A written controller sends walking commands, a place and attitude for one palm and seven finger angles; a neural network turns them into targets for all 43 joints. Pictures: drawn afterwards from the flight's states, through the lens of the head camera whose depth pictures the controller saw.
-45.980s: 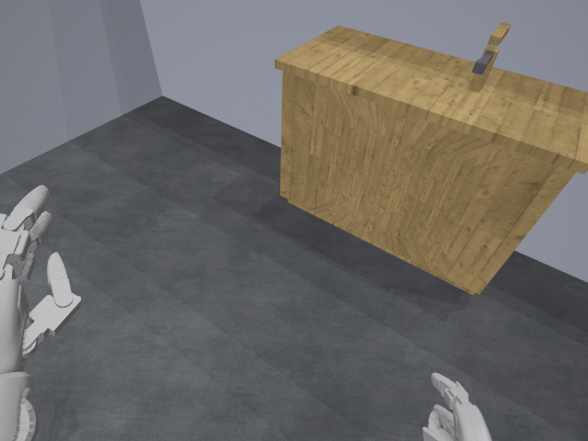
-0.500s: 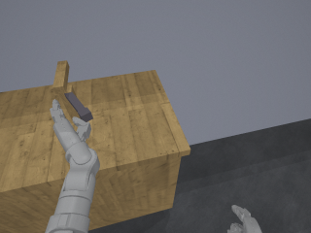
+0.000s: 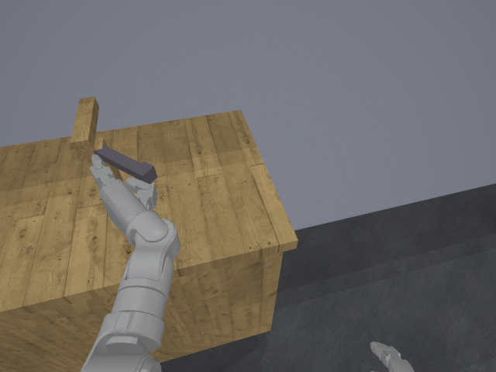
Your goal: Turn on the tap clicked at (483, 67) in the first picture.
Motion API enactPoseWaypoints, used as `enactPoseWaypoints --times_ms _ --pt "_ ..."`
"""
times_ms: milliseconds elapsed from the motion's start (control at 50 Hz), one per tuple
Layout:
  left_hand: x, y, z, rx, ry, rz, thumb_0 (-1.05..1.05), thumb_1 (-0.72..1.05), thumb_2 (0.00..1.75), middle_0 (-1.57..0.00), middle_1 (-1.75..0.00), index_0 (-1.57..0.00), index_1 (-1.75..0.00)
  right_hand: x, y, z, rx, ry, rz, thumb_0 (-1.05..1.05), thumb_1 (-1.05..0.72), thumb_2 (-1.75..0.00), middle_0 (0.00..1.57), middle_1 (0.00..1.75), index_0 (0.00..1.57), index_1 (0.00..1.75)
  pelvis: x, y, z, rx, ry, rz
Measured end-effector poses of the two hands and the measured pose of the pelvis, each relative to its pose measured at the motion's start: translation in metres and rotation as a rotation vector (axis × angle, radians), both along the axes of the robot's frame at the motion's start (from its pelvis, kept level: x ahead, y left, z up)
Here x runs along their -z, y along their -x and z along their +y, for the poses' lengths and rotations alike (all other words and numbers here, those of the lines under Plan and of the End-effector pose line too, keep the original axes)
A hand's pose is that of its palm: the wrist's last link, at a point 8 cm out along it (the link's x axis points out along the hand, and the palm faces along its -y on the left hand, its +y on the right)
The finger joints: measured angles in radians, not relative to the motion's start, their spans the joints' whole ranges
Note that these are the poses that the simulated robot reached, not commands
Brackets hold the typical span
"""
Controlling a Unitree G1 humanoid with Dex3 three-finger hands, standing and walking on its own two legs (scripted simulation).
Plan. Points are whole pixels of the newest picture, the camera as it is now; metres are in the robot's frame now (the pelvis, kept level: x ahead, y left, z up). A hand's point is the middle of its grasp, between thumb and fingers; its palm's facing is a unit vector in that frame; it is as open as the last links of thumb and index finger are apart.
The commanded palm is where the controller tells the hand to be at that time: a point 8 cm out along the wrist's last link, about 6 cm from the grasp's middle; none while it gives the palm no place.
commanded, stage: push the lever round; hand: left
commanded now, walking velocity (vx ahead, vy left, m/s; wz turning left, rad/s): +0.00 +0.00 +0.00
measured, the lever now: (145, 174) +0.41 +0.21 +0.10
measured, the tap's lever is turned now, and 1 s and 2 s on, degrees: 44 67 81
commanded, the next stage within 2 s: lift the hand up off the lever in 1.16 s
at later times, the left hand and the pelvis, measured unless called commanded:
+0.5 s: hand (167, 177) +0.41 +0.17 +0.09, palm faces +0.79 -0.61 -0.12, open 7.7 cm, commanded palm +0.37 +0.18 +0.10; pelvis +0.01 -0.01 +0.00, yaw +1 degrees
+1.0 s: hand (174, 170) +0.43 +0.16 +0.09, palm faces +0.81 -0.57 -0.13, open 8.1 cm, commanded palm +0.40 +0.18 +0.10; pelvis +0.00 -0.01 -0.01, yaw +1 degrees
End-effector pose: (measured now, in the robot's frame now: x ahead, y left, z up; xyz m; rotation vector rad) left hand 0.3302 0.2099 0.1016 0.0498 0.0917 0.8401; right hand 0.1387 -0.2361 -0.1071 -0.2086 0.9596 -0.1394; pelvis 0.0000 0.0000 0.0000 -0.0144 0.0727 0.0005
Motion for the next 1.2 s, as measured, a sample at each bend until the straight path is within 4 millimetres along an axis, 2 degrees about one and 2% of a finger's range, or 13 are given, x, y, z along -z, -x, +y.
enactPoseWaypoints --times_ms 240,400,580,720,940,1200 --pt "0.001 -0.024 -0.015 -0.036 0.010 0.035 -0.01 0.93 0.92 -0.15 -0.15 -0.15 -0.15 0.007 -0.008 0.002 -0.014 -0.020 0.037 0.01 -0.90 -0.90 0.21 0.30 0.20 0.30 0.001 -0.010 -0.002 -0.002 -0.003 0.032" --pt "-0.001 -0.028 -0.019 -0.064 0.009 0.053 0.00 0.93 0.92 -0.15 -0.15 -0.14 -0.14 0.010 -0.010 0.002 -0.030 -0.038 0.050 0.01 -0.91 -0.90 0.21 0.30 0.20 0.30 0.003 -0.014 -0.004 -0.006 -0.005 0.042" --pt "-0.002 -0.032 -0.023 -0.094 0.012 0.067 0.01 0.93 0.91 -0.15 -0.15 -0.13 -0.14 0.012 -0.006 -0.001 -0.049 -0.036 0.055 0.01 -0.91 -0.90 0.21 0.30 0.20 0.30 0.005 -0.009 -0.008 -0.016 -0.003 0.053" --pt "-0.002 -0.036 -0.027 -0.110 0.007 0.075 0.01 0.93 0.91 -0.15 -0.15 -0.12 -0.14 0.016 0.005 -0.005 -0.045 -0.035 0.066 0.01 -0.91 -0.90 0.21 0.30 0.20 0.30 0.007 -0.004 -0.010 -0.017 -0.003 0.066" --pt "-0.001 -0.044 -0.031 -0.124 -0.001 0.072 0.02 0.91 0.90 -0.15 -0.15 -0.09 -0.12 0.022 0.035 -0.014 -0.011 -0.024 0.109 0.01 -0.91 -0.90 0.21 0.30 0.20 0.30 0.009 0.001 -0.013 -0.012 -0.002 0.082" --pt "-0.004 -0.069 -0.032 -0.117 -0.005 0.067 0.02 0.90 0.90 -0.15 -0.15 -0.07 -0.11 0.027 0.063 -0.022 0.038 -0.015 0.167 0.01 -0.91 -0.90 0.20 0.30 0.20 0.30 0.010 -0.001 -0.012 0.001 -0.006 0.115"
